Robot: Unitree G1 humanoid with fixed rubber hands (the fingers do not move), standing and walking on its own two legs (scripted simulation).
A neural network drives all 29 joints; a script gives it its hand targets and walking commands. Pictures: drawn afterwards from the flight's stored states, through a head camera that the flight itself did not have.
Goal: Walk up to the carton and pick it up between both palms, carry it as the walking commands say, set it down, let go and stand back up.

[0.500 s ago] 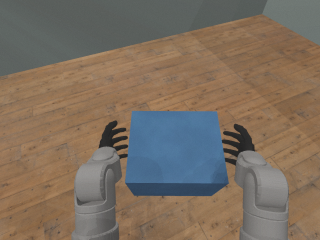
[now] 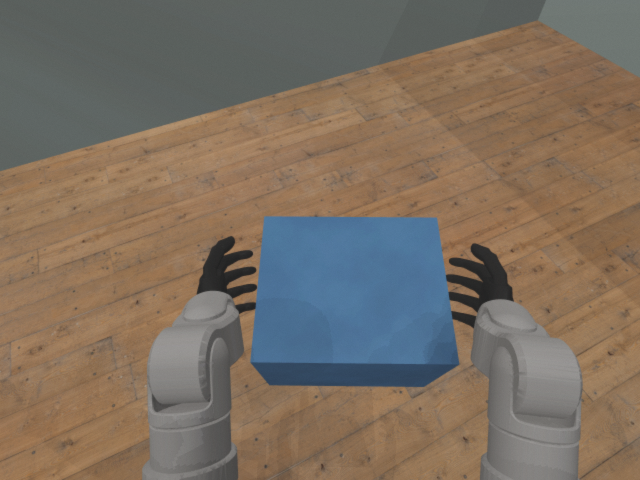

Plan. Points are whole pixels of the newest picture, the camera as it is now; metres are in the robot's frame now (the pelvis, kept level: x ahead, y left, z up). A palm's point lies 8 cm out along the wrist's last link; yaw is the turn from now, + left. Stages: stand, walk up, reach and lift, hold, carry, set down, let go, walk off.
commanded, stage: carry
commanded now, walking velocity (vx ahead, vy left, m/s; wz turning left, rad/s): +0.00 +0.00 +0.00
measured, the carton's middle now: (348, 306) +0.33 +0.00 +0.00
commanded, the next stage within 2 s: none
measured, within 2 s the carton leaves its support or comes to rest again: neither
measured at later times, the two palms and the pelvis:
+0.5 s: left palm (243, 214) +0.40 +0.14 +0.10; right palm (485, 221) +0.40 -0.16 +0.10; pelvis +0.12 -0.01 +0.00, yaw +0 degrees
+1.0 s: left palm (249, 191) +0.45 +0.14 +0.09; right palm (471, 205) +0.44 -0.16 +0.08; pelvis +0.16 -0.01 +0.00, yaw +0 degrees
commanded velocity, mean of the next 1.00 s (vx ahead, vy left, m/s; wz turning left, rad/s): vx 0.00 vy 0.00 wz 0.00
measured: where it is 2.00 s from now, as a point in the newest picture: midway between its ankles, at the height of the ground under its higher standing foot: outside the picture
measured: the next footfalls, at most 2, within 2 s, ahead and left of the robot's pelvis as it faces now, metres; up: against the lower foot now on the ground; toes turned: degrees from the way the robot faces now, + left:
right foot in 0.36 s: +0.15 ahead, -0.10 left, +0.00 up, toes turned +3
left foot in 0.54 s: +0.14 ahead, +0.11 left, +0.00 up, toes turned +4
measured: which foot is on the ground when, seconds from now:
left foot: down 0.00-0.38, up 0.40-0.52, down 0.54-1.00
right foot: down 0.00-0.24, up 0.26-0.34, down 0.36-1.00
